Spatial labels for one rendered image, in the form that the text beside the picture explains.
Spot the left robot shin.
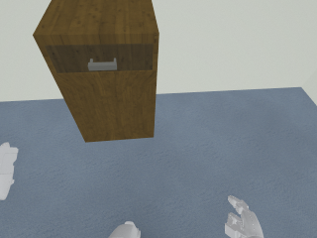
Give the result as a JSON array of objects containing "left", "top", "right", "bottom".
[{"left": 125, "top": 221, "right": 136, "bottom": 227}]

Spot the robot left thigh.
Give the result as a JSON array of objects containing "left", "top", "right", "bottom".
[{"left": 108, "top": 224, "right": 141, "bottom": 238}]

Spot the handle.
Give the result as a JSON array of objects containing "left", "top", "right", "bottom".
[{"left": 88, "top": 58, "right": 117, "bottom": 71}]

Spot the left robot hand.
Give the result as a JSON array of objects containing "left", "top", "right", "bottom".
[{"left": 0, "top": 142, "right": 19, "bottom": 200}]

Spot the drawer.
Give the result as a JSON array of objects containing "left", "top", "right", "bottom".
[{"left": 45, "top": 43, "right": 154, "bottom": 73}]

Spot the right robot hand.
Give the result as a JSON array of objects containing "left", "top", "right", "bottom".
[{"left": 225, "top": 195, "right": 264, "bottom": 238}]

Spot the cabinet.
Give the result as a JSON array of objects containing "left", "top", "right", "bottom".
[{"left": 33, "top": 0, "right": 159, "bottom": 143}]

